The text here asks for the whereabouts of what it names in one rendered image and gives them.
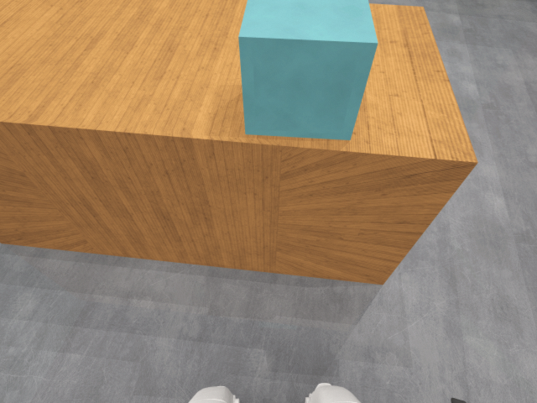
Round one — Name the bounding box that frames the robot thigh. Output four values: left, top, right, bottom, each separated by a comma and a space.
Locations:
189, 386, 239, 403
305, 385, 361, 403

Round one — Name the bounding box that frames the pedestal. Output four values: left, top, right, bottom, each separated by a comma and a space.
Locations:
0, 0, 478, 285

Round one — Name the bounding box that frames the robot right thigh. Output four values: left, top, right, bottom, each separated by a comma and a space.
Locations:
305, 385, 361, 403

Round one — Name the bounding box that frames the carton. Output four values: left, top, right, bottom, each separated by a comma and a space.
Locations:
238, 0, 378, 140

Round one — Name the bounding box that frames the robot left thigh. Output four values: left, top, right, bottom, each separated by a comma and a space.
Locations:
189, 386, 239, 403

